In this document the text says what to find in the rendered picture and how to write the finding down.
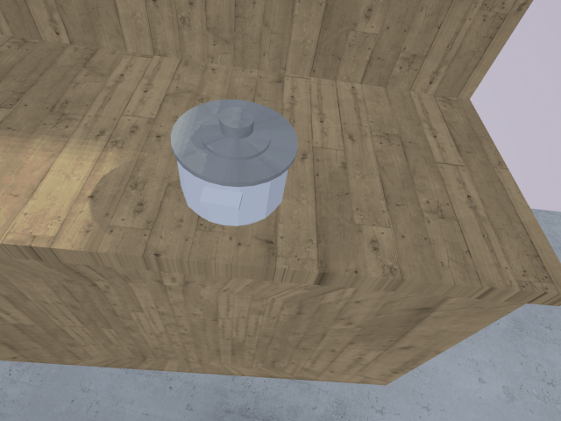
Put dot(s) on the knob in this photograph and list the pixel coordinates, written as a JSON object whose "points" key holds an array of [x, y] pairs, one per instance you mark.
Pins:
{"points": [[236, 123]]}

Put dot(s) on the table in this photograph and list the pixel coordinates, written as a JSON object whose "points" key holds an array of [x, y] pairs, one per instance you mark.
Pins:
{"points": [[401, 231]]}

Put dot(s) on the pot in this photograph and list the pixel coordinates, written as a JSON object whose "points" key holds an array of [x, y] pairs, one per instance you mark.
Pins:
{"points": [[233, 206]]}

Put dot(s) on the lid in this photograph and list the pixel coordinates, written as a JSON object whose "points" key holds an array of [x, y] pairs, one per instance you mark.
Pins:
{"points": [[206, 153]]}

